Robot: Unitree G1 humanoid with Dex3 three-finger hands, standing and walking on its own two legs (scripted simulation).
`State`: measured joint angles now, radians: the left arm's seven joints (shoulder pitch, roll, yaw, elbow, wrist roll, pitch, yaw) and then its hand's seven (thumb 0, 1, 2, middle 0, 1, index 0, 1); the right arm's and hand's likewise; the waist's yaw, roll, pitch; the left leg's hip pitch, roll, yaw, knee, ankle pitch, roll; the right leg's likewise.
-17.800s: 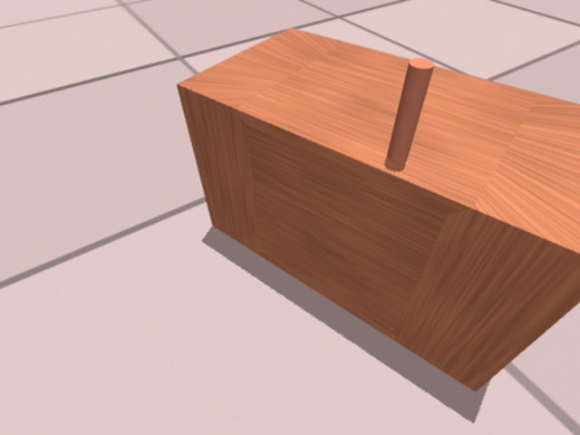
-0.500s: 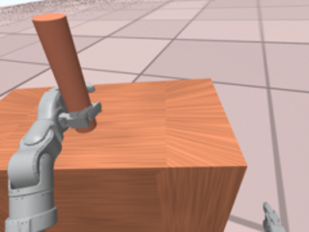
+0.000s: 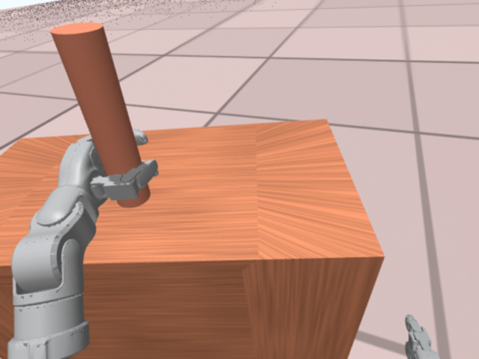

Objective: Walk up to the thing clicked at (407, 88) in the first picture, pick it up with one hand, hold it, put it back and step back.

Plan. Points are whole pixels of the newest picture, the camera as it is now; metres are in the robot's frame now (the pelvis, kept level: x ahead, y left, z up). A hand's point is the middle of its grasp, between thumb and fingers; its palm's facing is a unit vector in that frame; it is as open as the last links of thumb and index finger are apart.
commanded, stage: hold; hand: left
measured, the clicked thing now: (111, 129) +0.33 +0.17 +0.31
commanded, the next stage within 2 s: crouch in 0.78 s
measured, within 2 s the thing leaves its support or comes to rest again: neither
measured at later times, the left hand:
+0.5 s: hand (135, 167) +0.34 +0.17 +0.24, palm faces +0.07 -1.00 +0.00, open 7.0 cm
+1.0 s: hand (136, 166) +0.34 +0.16 +0.24, palm faces +0.07 -1.00 +0.01, open 7.0 cm
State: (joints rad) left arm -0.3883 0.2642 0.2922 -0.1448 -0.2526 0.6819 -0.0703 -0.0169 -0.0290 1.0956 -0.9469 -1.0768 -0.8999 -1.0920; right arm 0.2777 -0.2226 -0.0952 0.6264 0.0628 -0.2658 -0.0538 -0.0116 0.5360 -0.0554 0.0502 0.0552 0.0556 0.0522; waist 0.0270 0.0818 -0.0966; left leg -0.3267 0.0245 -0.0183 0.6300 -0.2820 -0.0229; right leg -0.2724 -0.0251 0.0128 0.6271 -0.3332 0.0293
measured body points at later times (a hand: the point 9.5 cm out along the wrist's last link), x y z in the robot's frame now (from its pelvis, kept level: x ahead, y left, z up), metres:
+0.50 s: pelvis +0.00 +0.00 +0.00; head -0.04 -0.03 +0.45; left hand +0.33 +0.22 +0.24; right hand +0.17 -0.25 -0.07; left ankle +0.03 +0.13 -0.73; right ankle +0.00 -0.14 -0.73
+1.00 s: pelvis -0.01 +0.00 +0.00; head -0.05 -0.04 +0.45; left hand +0.33 +0.22 +0.25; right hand +0.17 -0.25 -0.07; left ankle +0.03 +0.13 -0.73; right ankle +0.00 -0.14 -0.73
